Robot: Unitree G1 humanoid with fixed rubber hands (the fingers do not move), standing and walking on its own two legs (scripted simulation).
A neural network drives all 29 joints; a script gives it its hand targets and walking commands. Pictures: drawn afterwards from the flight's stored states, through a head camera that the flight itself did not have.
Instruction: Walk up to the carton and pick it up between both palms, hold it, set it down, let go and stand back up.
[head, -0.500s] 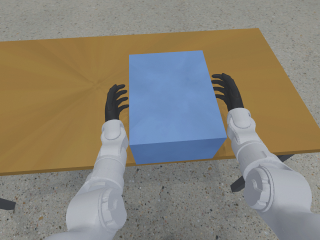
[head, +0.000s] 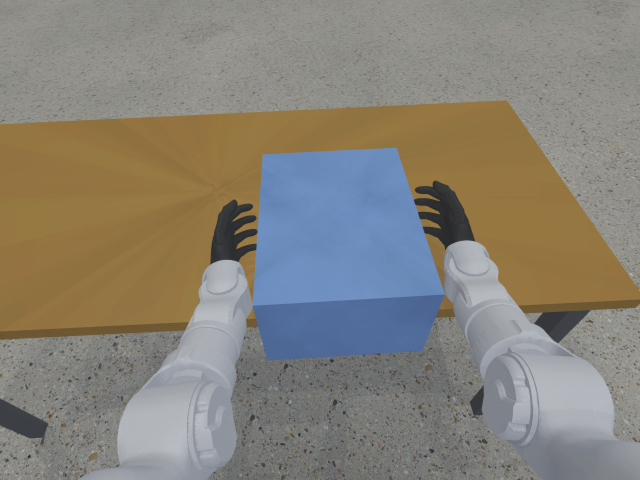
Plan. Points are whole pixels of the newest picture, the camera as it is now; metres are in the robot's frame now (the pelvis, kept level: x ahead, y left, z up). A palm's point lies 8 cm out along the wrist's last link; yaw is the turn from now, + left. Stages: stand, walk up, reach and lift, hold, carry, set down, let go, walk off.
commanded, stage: reach and lift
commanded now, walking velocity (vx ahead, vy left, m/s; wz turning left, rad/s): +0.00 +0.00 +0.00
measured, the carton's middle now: (336, 245) +0.45 +0.00 +0.02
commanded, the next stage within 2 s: hold in 1.92 s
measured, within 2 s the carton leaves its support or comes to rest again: neither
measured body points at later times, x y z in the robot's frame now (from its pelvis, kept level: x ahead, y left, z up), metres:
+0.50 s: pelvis +0.01 +0.03 +0.01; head -0.01 +0.06 +0.45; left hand +0.41 +0.19 +0.10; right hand +0.41 -0.12 +0.12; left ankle +0.05 +0.12 -0.74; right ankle +0.03 -0.08 -0.74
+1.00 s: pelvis +0.01 +0.01 +0.01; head -0.03 +0.04 +0.45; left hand +0.38 +0.19 +0.14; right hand +0.39 -0.12 +0.15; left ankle +0.05 +0.12 -0.74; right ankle +0.03 -0.09 -0.74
